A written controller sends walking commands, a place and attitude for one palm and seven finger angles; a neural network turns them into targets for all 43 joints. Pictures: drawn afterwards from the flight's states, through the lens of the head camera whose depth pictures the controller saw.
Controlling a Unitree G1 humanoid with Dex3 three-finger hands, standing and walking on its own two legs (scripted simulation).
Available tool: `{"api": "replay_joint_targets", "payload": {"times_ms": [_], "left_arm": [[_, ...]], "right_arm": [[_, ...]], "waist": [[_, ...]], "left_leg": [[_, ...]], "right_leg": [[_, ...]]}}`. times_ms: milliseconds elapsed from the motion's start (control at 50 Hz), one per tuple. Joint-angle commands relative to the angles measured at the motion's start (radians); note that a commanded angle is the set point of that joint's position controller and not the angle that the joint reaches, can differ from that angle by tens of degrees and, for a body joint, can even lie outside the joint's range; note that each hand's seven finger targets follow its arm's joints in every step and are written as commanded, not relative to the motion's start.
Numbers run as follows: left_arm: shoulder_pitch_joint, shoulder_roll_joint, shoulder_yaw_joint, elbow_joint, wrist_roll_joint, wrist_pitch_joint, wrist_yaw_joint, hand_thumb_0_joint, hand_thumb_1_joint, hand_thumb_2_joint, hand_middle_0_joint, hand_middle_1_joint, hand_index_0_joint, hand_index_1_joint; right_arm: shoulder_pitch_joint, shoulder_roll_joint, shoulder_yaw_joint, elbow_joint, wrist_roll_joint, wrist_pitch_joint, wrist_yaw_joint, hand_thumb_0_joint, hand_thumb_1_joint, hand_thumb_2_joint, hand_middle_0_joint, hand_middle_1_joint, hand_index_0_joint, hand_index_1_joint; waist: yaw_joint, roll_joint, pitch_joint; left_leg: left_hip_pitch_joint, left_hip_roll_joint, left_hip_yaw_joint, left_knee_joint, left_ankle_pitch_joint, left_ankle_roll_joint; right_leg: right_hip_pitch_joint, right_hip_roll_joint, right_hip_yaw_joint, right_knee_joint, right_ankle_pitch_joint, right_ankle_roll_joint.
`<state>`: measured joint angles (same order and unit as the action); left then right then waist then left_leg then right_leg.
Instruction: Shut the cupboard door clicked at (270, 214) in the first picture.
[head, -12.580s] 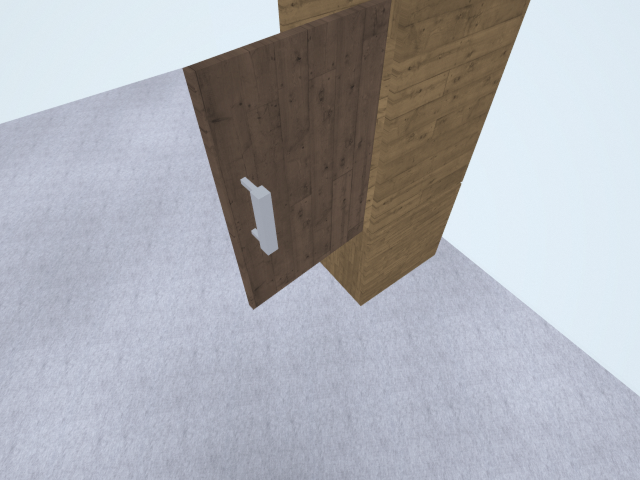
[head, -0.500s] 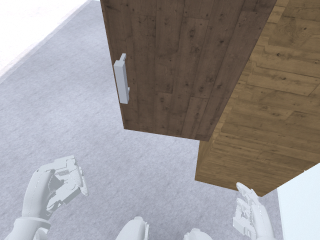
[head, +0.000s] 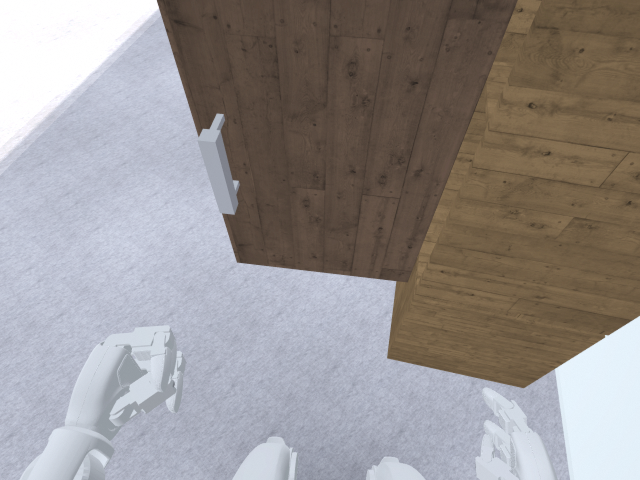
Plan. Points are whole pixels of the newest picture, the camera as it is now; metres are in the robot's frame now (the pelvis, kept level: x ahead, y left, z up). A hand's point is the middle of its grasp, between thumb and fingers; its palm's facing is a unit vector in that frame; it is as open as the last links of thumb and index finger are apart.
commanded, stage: raise the hand and make a fist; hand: left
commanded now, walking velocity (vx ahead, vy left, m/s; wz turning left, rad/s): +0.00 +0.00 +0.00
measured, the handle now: (224, 165) +0.53 +0.18 +0.06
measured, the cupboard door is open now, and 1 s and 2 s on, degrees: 95 95 95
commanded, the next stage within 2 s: bring the fist close to the handle in 0.18 s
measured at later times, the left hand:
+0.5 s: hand (178, 343) +0.26 +0.18 +0.06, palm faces -0.07 -1.00 -0.05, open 3.1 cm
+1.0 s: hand (216, 265) +0.36 +0.16 +0.05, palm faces -0.11 -0.99 -0.01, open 3.1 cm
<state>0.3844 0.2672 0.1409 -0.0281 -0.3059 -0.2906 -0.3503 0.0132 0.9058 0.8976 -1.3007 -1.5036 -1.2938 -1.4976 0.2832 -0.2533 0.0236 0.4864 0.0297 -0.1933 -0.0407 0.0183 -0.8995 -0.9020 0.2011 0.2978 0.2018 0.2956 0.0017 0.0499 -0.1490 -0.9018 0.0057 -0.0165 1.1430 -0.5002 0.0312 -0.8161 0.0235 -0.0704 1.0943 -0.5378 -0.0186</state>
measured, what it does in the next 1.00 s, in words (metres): stands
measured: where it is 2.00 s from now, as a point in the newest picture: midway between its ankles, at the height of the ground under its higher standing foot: outside the picture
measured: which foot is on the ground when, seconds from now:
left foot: down 0.00-1.00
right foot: down 0.00-1.00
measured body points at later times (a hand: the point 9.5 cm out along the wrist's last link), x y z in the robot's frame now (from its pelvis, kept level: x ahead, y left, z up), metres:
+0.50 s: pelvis -0.01 -0.01 -0.01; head +0.06 -0.01 +0.44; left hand +0.25 +0.23 +0.06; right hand +0.17 -0.24 -0.09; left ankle +0.03 +0.10 -0.65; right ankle +0.00 -0.11 -0.65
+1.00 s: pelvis +0.00 +0.01 +0.00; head +0.08 +0.01 +0.45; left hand +0.36 +0.21 +0.05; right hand +0.13 -0.25 -0.10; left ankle +0.03 +0.10 -0.65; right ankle +0.00 -0.11 -0.65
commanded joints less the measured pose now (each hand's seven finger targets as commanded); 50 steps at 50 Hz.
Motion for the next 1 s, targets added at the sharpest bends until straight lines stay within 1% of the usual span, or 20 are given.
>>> {"api": "replay_joint_targets", "payload": {"times_ms": [0, 60, 120, 160, 200, 260, 340, 400, 420, 480, 540, 600, 660, 740, 780, 840, 900, 920, 940, 980], "left_arm": [[-0.074, 0.181, 0.16, -0.3, -0.041, -0.164, 0.043, 0.0, 0.9, 0.9, -1.3, -1.5, -1.3, -1.5], [-0.033, 0.116, 0.107, -0.223, -0.031, -0.162, 0.049, 0.0, 0.9, 0.9, -1.3, -1.5, -1.3, -1.5], [-0.004, 0.089, 0.065, -0.159, -0.021, -0.109, 0.018, 0.0, 0.9, 0.9, -1.3, -1.5, -1.3, -1.5], [-0.019, 0.102, 0.058, -0.16, -0.02, -0.082, 0.0, 0.0, 0.9, 0.9, -1.3, -1.5, -1.3, -1.5], [-0.046, 0.133, 0.082, -0.189, -0.024, -0.075, -0.004, 0.0, 0.9, 0.9, -1.3, -1.5, -1.3, -1.5], [-0.083, 0.149, 0.114, -0.255, -0.038, -0.116, 0.015, 0.0, 0.9, 0.9, -1.3, -1.5, -1.3, -1.5], [-0.271, 0.153, 0.117, -0.186, -0.031, -0.173, 0.05, 0.0, 0.9, 0.9, -1.3, -1.5, -1.3, -1.5], [-0.357, 0.129, 0.073, -0.077, -0.016, -0.157, 0.039, 0.0, 0.9, 0.9, -1.3, -1.5, -1.3, -1.5], [-0.385, 0.117, 0.052, -0.045, -0.013, -0.137, 0.03, 0.0, 0.9, 0.9, -1.3, -1.5, -1.3, -1.5], [-0.451, 0.151, 0.058, -0.009, -0.005, -0.072, 0.006, 0.0, 0.9, 0.9, -1.3, -1.5, -1.3, -1.5], [-0.51, 0.189, 0.103, -0.007, -0.009, -0.036, 0.012, 0.0, 0.9, 0.9, -1.3, -1.5, -1.3, -1.5], [-0.571, 0.217, 0.157, 0.029, -0.016, -0.047, 0.051, 0.0, 0.9, 0.9, -1.3, -1.5, -1.3, -1.5], [-0.616, 0.162, 0.127, 0.104, -0.005, -0.072, 0.081, 0.0, 0.9, 0.9, -1.3, -1.5, -1.3, -1.5], [-0.654, 0.11, 0.059, 0.226, 0.033, -0.073, 0.078, 0.0, 0.9, 0.9, -1.3, -1.5, -1.3, -1.5], [-0.691, 0.1, 0.035, 0.24, 0.046, -0.073, 0.07, 0.0, 0.9, 0.9, -1.3, -1.5, -1.3, -1.5], [-0.777, 0.131, 0.067, 0.252, 0.045, -0.088, 0.072, 0.0, 0.9, 0.9, -1.3, -1.5, -1.3, -1.5], [-0.935, 0.172, 0.097, 0.228, 0.053, -0.13, 0.105, 0.0, 0.9, 0.9, -1.3, -1.5, -1.3, -1.5], [-0.977, 0.156, 0.084, 0.222, 0.059, -0.143, 0.116, 0.0, 0.9, 0.9, -1.3, -1.5, -1.3, -1.5], [-0.976, 0.175, 0.112, 0.27, 0.061, -0.15, 0.129, 0.0, 0.9, 0.9, -1.3, -1.5, -1.3, -1.5], [-1.032, 0.157, 0.09, 0.302, 0.076, -0.169, 0.143, 0.0, 0.9, 0.9, -1.3, -1.5, -1.3, -1.5]], "right_arm": [[-0.054, -0.106, -0.061, -0.146, -0.003, -0.068, -0.013, 0.0, -0.9, -0.9, 0.2, 0.3, 0.2, 0.3], [-0.06, -0.106, -0.064, -0.138, 0.002, -0.056, -0.006, 0.0, -0.9, -0.9, 0.2, 0.3, 0.2, 0.3], [-0.053, -0.116, -0.068, -0.147, 0.009, -0.04, -0.003, 0.0, -0.9, -0.9, 0.2, 0.3, 0.2, 0.3], [-0.052, -0.122, -0.07, -0.155, 0.014, -0.033, -0.008, 0.0, -0.9, -0.9, 0.2, 0.3, 0.2, 0.3], [-0.056, -0.122, -0.067, -0.163, 0.012, -0.031, -0.013, 0.0, -0.9, -0.9, 0.2, 0.3, 0.2, 0.3], [-0.061, -0.111, -0.063, -0.167, 0.008, -0.035, -0.019, 0.0, -0.9, -0.9, 0.2, 0.3, 0.2, 0.3], [-0.061, -0.113, -0.051, -0.122, 0.002, -0.044, -0.026, 0.0, -0.9, -0.9, 0.2, 0.3, 0.2, 0.3], [-0.061, -0.126, -0.047, -0.102, 0.008, -0.043, -0.027, 0.0, -0.9, -0.9, 0.2, 0.3, 0.2, 0.3], [-0.059, -0.13, -0.047, -0.101, 0.013, -0.042, -0.027, 0.0, -0.9, -0.9, 0.2, 0.3, 0.2, 0.3], [-0.047, -0.141, -0.049, -0.103, 0.02, -0.038, -0.033, 0.0, -0.9, -0.9, 0.2, 0.3, 0.2, 0.3], [-0.046, -0.139, -0.048, -0.102, 0.018, -0.031, -0.031, 0.0, -0.9, -0.9, 0.2, 0.3, 0.2, 0.3], [-0.042, -0.137, -0.046, -0.088, 0.013, -0.023, -0.03, 0.0, -0.9, -0.9, 0.2, 0.3, 0.2, 0.3], [-0.038, -0.131, -0.046, -0.071, 0.01, -0.015, -0.019, 0.0, -0.9, -0.9, 0.2, 0.3, 0.2, 0.3], [-0.011, -0.144, -0.057, -0.057, 0.011, 0.005, -0.002, 0.0, -0.9, -0.9, 0.2, 0.3, 0.2, 0.3], [0.0, -0.152, -0.063, -0.057, 0.012, 0.016, 0.003, 0.0, -0.9, -0.9, 0.2, 0.3, 0.2, 0.3], [0.008, -0.156, -0.068, -0.047, 0.011, 0.029, 0.003, 0.0, -0.9, -0.9, 0.2, 0.3, 0.2, 0.3], [0.009, -0.158, -0.069, -0.025, 0.007, 0.033, -0.001, 0.0, -0.9, -0.9, 0.2, 0.3, 0.2, 0.3], [0.008, -0.153, -0.066, -0.019, 0.004, 0.034, 0.001, 0.0, -0.9, -0.9, 0.2, 0.3, 0.2, 0.3], [0.014, -0.152, -0.068, -0.008, 0.004, 0.037, 0.001, 0.0, -0.9, -0.9, 0.2, 0.3, 0.2, 0.3], [0.018, -0.15, -0.068, 0.007, 0.0, 0.039, 0.005, 0.0, -0.9, -0.9, 0.2, 0.3, 0.2, 0.3]], "waist": [[0.026, 0.022, -0.261], [0.007, 0.009, -0.196], [-0.004, -0.023, -0.18], [-0.013, -0.053, -0.176], [-0.005, -0.039, -0.18], [0.002, -0.036, -0.213], [-0.027, -0.024, -0.162], [-0.038, -0.006, -0.139], [-0.047, -0.018, -0.149], [-0.035, -0.008, -0.233], [-0.016, 0.012, -0.301], [-0.004, -0.012, -0.305], [-0.015, -0.001, -0.269], [-0.033, -0.035, -0.238], [-0.041, -0.032, -0.256], [-0.039, -0.026, -0.299], [-0.045, 0.027, -0.335], [-0.05, 0.045, -0.362], [-0.046, 0.016, -0.351], [-0.054, 0.042, -0.366]], "left_leg": [[0.175, -0.005, -0.04, -0.138, 0.309, -0.01], [0.154, -0.004, -0.033, -0.145, 0.256, -0.011], [0.124, -0.006, -0.025, -0.139, 0.24, -0.004], [0.118, -0.007, -0.023, -0.14, 0.222, 0.0], [0.114, -0.009, -0.025, -0.136, 0.224, 0.003], [0.131, -0.006, -0.025, -0.136, 0.224, 0.001], [0.092, 0.0, -0.033, -0.11, 0.164, -0.002], [0.075, 0.001, -0.037, -0.117, 0.106, 0.001], [0.079, 0.001, -0.034, -0.122, 0.095, 0.003], [0.112, 0.0, -0.029, -0.137, 0.138, 0.007], [0.159, 0.0, -0.03, -0.156, 0.203, 0.005], [0.174, 0.002, -0.034, -0.168, 0.247, 0.001], [0.187, 0.003, -0.031, -0.184, 0.261, -0.006], [0.199, 0.008, -0.035, -0.198, 0.26, -0.007], [0.23, 0.01, -0.039, -0.201, 0.28, -0.007], [0.26, 0.012, -0.043, -0.2, 0.311, -0.011], [0.313, 0.018, -0.057, -0.192, 0.339, -0.019], [0.338, 0.018, -0.06, -0.191, 0.355, -0.021], [0.333, 0.021, -0.061, -0.192, 0.349, -0.024], [0.346, 0.02, -0.062, -0.188, 0.35, -0.026]], "right_leg": [[0.149, 0.014, 0.054, -0.117, 0.318, -0.022], [0.105, 0.012, 0.051, -0.129, 0.266, -0.016], [0.117, 0.004, 0.072, -0.156, 0.261, -0.005], [0.125, -0.001, 0.086, -0.176, 0.246, 0.002], [0.14, -0.001, 0.095, -0.178, 0.239, -0.001], [0.149, -0.001, 0.093, -0.171, 0.238, -0.002], [0.066, 0.008, 0.089, -0.154, 0.145, -0.01], [0.025, 0.01, 0.093, -0.167, 0.062, -0.014], [0.029, 0.006, 0.098, -0.179, 0.053, -0.008], [0.095, -0.002, 0.107, -0.188, 0.111, -0.004], [0.145, -0.002, 0.095, -0.177, 0.203, -0.005], [0.159, 0.006, 0.073, -0.159, 0.266, -0.009], [0.131, 0.003, 0.059, -0.152, 0.293, -0.008], [0.088, 0.003, 0.042, -0.151, 0.293, -0.009], [0.077, 0.002, 0.038, -0.152, 0.308, -0.01], [0.085, 0.002, 0.036, -0.147, 0.331, -0.012], [0.046, 0.006, 0.036, -0.13, 0.329, -0.017], [0.041, 0.003, 0.034, -0.126, 0.336, -0.016], [0.039, 0.006, 0.033, -0.129, 0.33, -0.016], [0.022, 0.006, 0.033, -0.124, 0.325, -0.015]]}}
